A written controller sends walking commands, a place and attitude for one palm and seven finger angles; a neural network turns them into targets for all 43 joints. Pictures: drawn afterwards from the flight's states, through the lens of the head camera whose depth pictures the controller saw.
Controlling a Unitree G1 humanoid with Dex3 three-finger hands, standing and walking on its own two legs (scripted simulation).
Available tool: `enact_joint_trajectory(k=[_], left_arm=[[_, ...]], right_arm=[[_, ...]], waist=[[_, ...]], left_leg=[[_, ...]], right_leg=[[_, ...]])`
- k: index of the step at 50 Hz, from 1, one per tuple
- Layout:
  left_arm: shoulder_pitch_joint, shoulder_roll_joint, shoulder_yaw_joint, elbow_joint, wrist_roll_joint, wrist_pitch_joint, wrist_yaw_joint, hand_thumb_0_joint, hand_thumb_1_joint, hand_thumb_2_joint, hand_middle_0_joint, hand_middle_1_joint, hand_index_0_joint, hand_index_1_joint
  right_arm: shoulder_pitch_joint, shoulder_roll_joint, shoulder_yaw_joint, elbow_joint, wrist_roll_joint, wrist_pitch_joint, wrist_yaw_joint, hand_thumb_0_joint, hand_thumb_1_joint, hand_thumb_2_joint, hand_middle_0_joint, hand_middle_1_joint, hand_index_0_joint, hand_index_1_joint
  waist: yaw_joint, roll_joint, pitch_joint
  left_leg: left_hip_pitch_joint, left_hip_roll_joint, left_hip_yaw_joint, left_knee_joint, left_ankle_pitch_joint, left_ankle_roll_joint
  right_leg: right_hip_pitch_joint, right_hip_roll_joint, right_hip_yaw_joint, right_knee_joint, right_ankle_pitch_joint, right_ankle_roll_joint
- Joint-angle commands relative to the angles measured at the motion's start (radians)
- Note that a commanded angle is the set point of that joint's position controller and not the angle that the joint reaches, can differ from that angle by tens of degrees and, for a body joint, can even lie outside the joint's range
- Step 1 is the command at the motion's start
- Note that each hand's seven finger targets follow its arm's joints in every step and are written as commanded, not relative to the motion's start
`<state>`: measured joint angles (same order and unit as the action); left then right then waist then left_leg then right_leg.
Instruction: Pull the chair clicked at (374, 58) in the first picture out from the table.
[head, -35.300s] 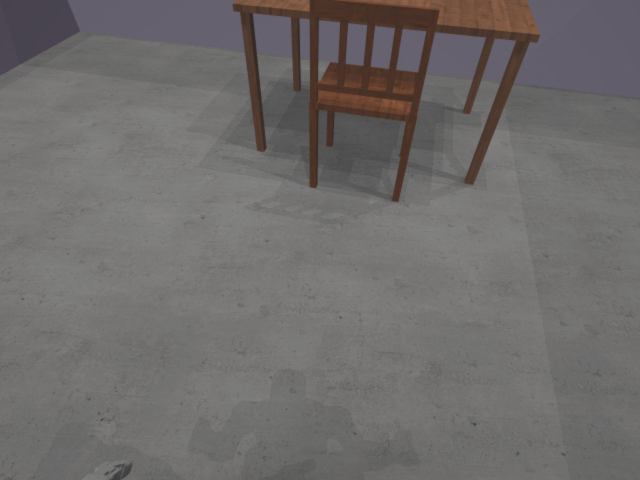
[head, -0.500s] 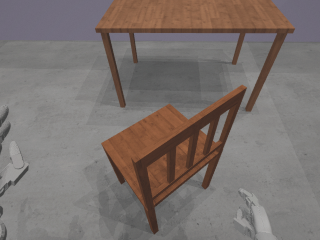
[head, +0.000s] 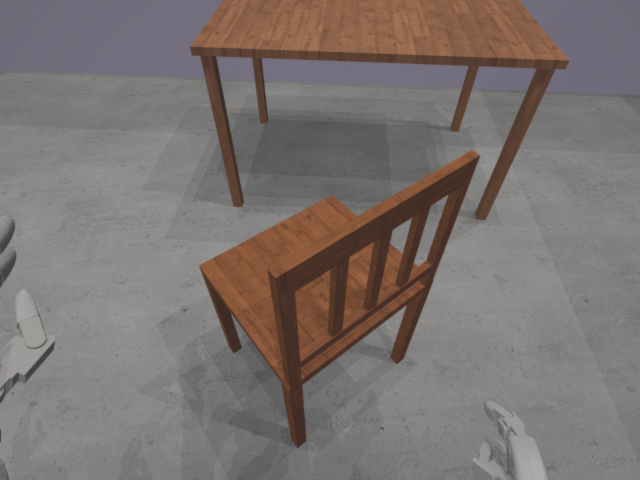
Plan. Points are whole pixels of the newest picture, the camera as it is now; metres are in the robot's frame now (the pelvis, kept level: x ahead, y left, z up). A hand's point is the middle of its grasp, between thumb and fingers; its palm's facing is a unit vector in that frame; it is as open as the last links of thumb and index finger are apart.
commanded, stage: step back with the hand held close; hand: left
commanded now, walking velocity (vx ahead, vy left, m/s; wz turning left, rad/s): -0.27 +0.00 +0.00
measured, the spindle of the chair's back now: (376, 272) +0.50 -0.07 -0.11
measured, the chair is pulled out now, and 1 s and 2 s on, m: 0.67 0.67 0.67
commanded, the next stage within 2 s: stop stepping back and stand still in 0.94 s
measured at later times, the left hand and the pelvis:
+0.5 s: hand (25, 389) +0.16 +0.25 +0.17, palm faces +0.48 -0.76 -0.43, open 7.4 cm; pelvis -0.04 -0.01 -0.01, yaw +4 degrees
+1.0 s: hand (85, 476) +0.10 +0.17 +0.18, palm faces +0.25 -0.78 -0.57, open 7.4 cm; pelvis -0.11 -0.06 +0.01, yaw -1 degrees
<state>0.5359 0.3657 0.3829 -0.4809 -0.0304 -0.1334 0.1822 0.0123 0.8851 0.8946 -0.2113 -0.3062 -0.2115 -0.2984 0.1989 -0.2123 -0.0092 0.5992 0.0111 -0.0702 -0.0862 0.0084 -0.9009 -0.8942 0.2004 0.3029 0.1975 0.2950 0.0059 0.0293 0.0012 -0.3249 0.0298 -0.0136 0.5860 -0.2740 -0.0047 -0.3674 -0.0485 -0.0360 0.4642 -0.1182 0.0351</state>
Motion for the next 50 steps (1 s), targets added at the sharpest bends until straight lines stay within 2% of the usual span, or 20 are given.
enact_joint_trajectory(k=[1, 6, 9, 12, 15, 19, 20, 22, 24, 25, 27, 29, 31, 34, 41, 43, 44, 45, 47, 50], left_arm=[[-0.026, 0.225, 0.16, -0.24, 0.005, -0.072, 0.031, 0.0, 0.9, 0.9, -0.2, -0.3, -0.2, -0.3], [0.008, 0.223, 0.176, -0.301, 0.006, -0.087, 0.032, 0.0, 0.9, 0.9, -0.2, -0.3, -0.2, -0.3], [0.029, 0.221, 0.193, -0.283, 0.008, -0.095, 0.027, 0.0, 0.9, 0.9, -0.2, -0.3, -0.2, -0.3], [-0.002, 0.21, 0.2, -0.25, 0.019, -0.109, 0.021, 0.0, 0.9, 0.9, -0.2, -0.3, -0.2, -0.3], [-0.069, 0.21, 0.189, -0.213, 0.037, -0.122, 0.012, 0.0, 0.9, 0.9, -0.2, -0.3, -0.2, -0.3], [-0.128, 0.239, 0.161, -0.226, 0.023, -0.12, 0.01, 0.0, 0.9, 0.9, -0.2, -0.3, -0.2, -0.3], [-0.143, 0.249, 0.16, -0.238, 0.021, -0.116, 0.014, 0.0, 0.9, 0.9, -0.2, -0.3, -0.2, -0.3], [-0.107, 0.251, 0.17, -0.237, 0.017, -0.109, 0.011, 0.0, 0.9, 0.9, -0.2, -0.3, -0.2, -0.3], [-0.045, 0.254, 0.196, -0.254, 0.007, -0.108, 0.011, 0.0, 0.9, 0.9, -0.2, -0.3, -0.2, -0.3], [0.0, 0.263, 0.209, -0.258, 0.0, -0.11, 0.013, 0.0, 0.9, 0.9, -0.2, -0.3, -0.2, -0.3], [0.004, 0.222, 0.205, -0.361, 0.013, -0.137, 0.017, 0.0, 0.9, 0.9, -0.2, -0.3, -0.2, -0.3], [0.003, 0.225, 0.217, -0.362, -0.001, -0.137, 0.014, 0.0, 0.9, 0.9, -0.2, -0.3, -0.2, -0.3], [0.027, 0.225, 0.217, -0.393, -0.019, -0.126, 0.013, 0.0, 0.9, 0.9, -0.2, -0.3, -0.2, -0.3], [0.035, 0.181, 0.157, -0.384, -0.009, -0.124, 0.001, 0.0, 0.9, 0.9, -0.2, -0.3, -0.2, -0.3], [0.039, 0.234, 0.185, -0.262, -0.011, -0.118, -0.028, 0.0, 0.9, 0.9, -0.2, -0.3, -0.2, -0.3], [0.061, 0.282, 0.219, -0.271, -0.009, -0.134, -0.04, 0.0, 0.9, 0.9, -0.2, -0.3, -0.2, -0.3], [0.062, 0.304, 0.23, -0.264, -0.01, -0.143, -0.042, 0.0, 0.9, 0.9, -0.2, -0.3, -0.2, -0.3], [0.087, 0.291, 0.213, -0.265, -0.01, -0.142, -0.041, 0.0, 0.9, 0.9, -0.2, -0.3, -0.2, -0.3], [0.15, 0.277, 0.239, -0.238, -0.021, -0.12, -0.034, 0.0, 0.9, 0.9, -0.2, -0.3, -0.2, -0.3], [0.178, 0.224, 0.202, -0.22, -0.012, -0.11, -0.021, 0.0, 0.9, 0.9, -0.2, -0.3, -0.2, -0.3]], right_arm=[[-0.097, -0.118, -0.039, -0.164, 0.0, -0.054, -0.018, 0.0, -0.9, -0.9, 0.2, 0.3, 0.2, 0.3], [-0.102, -0.127, -0.044, -0.172, 0.004, -0.077, -0.016, 0.0, -0.9, -0.9, 0.2, 0.3, 0.2, 0.3], [-0.101, -0.124, -0.056, -0.159, -0.001, -0.091, -0.011, 0.0, -0.9, -0.9, 0.2, 0.3, 0.2, 0.3], [-0.108, -0.126, -0.06, -0.155, -0.003, -0.101, -0.008, 0.0, -0.9, -0.9, 0.2, 0.3, 0.2, 0.3], [-0.092, -0.125, -0.065, -0.15, 0.001, -0.105, -0.006, 0.0, -0.9, -0.9, 0.2, 0.3, 0.2, 0.3], [-0.071, -0.096, -0.059, -0.119, -0.017, -0.099, 0.014, 0.0, -0.9, -0.9, 0.2, 0.3, 0.2, 0.3], [-0.074, -0.089, -0.056, -0.104, -0.022, -0.089, 0.019, 0.0, -0.9, -0.9, 0.2, 0.3, 0.2, 0.3], [-0.083, -0.076, -0.045, -0.107, -0.023, -0.069, 0.021, 0.0, -0.9, -0.9, 0.2, 0.3, 0.2, 0.3], [-0.083, -0.076, -0.04, -0.121, -0.015, -0.053, 0.011, 0.0, -0.9, -0.9, 0.2, 0.3, 0.2, 0.3], [-0.1, -0.098, -0.043, -0.124, -0.01, -0.046, 0.002, 0.0, -0.9, -0.9, 0.2, 0.3, 0.2, 0.3], [-0.102, -0.131, -0.062, -0.154, -0.02, -0.064, -0.004, 0.0, -0.9, -0.9, 0.2, 0.3, 0.2, 0.3], [-0.081, -0.089, -0.079, -0.114, -0.025, -0.1, 0.007, 0.0, -0.9, -0.9, 0.2, 0.3, 0.2, 0.3], [-0.084, -0.105, -0.091, -0.097, -0.025, -0.122, 0.014, 0.0, -0.9, -0.9, 0.2, 0.3, 0.2, 0.3], [-0.062, -0.098, -0.082, -0.085, -0.016, -0.131, 0.039, 0.0, -0.9, -0.9, 0.2, 0.3, 0.2, 0.3], [-0.118, -0.115, -0.057, -0.092, -0.035, -0.112, 0.041, 0.0, -0.9, -0.9, 0.2, 0.3, 0.2, 0.3], [-0.121, -0.1, -0.055, -0.118, -0.026, -0.091, 0.044, 0.0, -0.9, -0.9, 0.2, 0.3, 0.2, 0.3], [-0.122, -0.077, -0.053, -0.136, -0.019, -0.082, 0.043, 0.0, -0.9, -0.9, 0.2, 0.3, 0.2, 0.3], [-0.123, -0.065, -0.057, -0.151, 0.003, -0.074, 0.042, 0.0, -0.9, -0.9, 0.2, 0.3, 0.2, 0.3], [-0.139, -0.052, -0.064, -0.147, 0.01, -0.057, 0.03, 0.0, -0.9, -0.9, 0.2, 0.3, 0.2, 0.3], [-0.19, -0.021, -0.026, -0.159, 0.0, -0.025, 0.008, 0.0, -0.9, -0.9, 0.2, 0.3, 0.2, 0.3]], waist=[[-0.013, -0.006, -0.079], [-0.01, 0.151, -0.118], [-0.005, 0.128, -0.135], [-0.007, 0.181, -0.063], [-0.012, 0.092, 0.016], [-0.017, -0.23, -0.015], [-0.02, -0.242, -0.043], [-0.027, -0.255, -0.134], [-0.032, -0.179, -0.155], [-0.03, -0.066, -0.135], [-0.041, 0.334, -0.114], [-0.044, 0.209, -0.168], [-0.029, 0.162, -0.171], [-0.021, 0.235, -0.195], [0.0, 0.165, -0.165], [0.0, -0.03, -0.201], [0.001, -0.192, -0.206], [0.018, -0.303, -0.25], [0.011, -0.277, -0.277], [-0.005, -0.136, -0.202]], left_leg=[[-0.115, 0.041, -0.05, -0.16, -0.212, 0.039], [-0.241, 0.108, -0.117, -0.264, -0.13, 0.062], [-0.25, 0.127, -0.119, -0.219, 0.015, 0.066], [-0.458, 0.154, -0.132, -0.27, -0.252, 0.088], [-0.552, 0.122, -0.111, -0.21, -0.425, 0.088], [-0.112, -0.032, 0.017, 0.264, -0.235, 0.002], [-0.048, -0.037, 0.028, 0.354, -0.183, -0.005], [-0.014, -0.023, 0.028, 0.326, -0.173, 0.004], [0.046, -0.024, 0.046, 0.061, -0.139, 0.006], [0.034, 0.015, -0.006, -0.125, -0.146, 0.02], [-0.216, 0.343, -0.381, -0.384, -0.212, 0.173], [-0.09, 0.35, -0.298, -0.307, 0.153, 0.185], [0.112, 0.306, -0.197, -0.173, 0.602, 0.168], [0.305, 0.229, -0.086, -0.131, 0.757, 0.103], [0.144, 0.227, -0.092, -0.142, 0.48, 0.057], [0.058, 0.124, 0.027, -0.015, 0.268, 0.008], [-0.047, 0.04, 0.097, 0.112, 0.024, -0.025], [-0.16, -0.045, 0.073, 0.305, -0.209, -0.031], [-0.211, -0.026, -0.038, 0.455, -0.213, -0.02], [-0.19, 0.003, -0.003, 0.257, -0.195, -0.027]], right_leg=[[0.104, -0.058, 0.091, -0.135, -0.367, -0.038], [0.271, 0.015, 0.025, 0.089, -0.082, -0.018], [0.287, 0.015, 0.036, 0.144, 0.068, -0.018], [0.367, 0.027, 0.056, 0.219, -0.013, -0.015], [0.338, 0.019, 0.109, 0.182, -0.106, -0.024], [-0.163, -0.206, 0.372, -0.291, -0.55, -0.135], [-0.203, -0.249, 0.375, -0.33, -0.537, -0.166], [-0.127, -0.234, 0.262, -0.283, -0.41, -0.142], [-0.081, -0.159, 0.158, -0.197, -0.337, -0.092], [-0.062, -0.104, 0.11, -0.087, -0.323, -0.064], [0.027, 0.087, 0.016, 0.456, -0.272, -0.002], [-0.105, 0.079, 0.103, 0.714, -0.364, -0.015], [-0.207, 0.067, 0.1, 0.626, -0.383, -0.014], [-0.179, 0.057, 0.021, 0.359, -0.307, -0.021], [0.129, 0.053, 0.013, -0.083, 0.001, -0.019], [0.215, -0.038, 0.07, -0.117, 0.365, -0.032], [0.247, -0.162, 0.174, -0.113, 0.597, -0.082], [0.32, -0.259, 0.265, -0.115, 0.84, -0.122], [0.34, -0.27, 0.198, -0.076, 0.808, -0.117], [0.29, -0.223, 0.163, -0.046, 0.711, -0.168]])
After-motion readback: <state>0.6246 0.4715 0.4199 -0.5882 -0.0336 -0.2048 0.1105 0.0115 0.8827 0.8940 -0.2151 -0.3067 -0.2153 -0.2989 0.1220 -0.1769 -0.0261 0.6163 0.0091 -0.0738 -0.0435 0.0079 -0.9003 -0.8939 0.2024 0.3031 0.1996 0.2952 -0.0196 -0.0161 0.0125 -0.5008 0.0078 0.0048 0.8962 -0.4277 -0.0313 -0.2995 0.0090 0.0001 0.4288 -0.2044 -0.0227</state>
